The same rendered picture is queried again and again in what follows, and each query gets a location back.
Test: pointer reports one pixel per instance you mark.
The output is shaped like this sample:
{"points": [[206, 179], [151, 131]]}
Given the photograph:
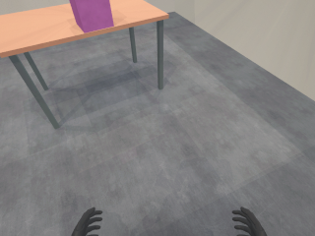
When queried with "right robot hand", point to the right robot hand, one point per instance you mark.
{"points": [[253, 227]]}

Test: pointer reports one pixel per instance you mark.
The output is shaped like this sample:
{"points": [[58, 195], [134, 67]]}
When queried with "left robot hand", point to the left robot hand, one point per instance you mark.
{"points": [[82, 228]]}

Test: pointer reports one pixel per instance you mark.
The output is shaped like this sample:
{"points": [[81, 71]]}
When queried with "table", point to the table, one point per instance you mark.
{"points": [[30, 30]]}

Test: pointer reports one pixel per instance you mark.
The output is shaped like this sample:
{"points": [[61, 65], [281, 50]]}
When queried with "carton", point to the carton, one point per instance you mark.
{"points": [[92, 15]]}

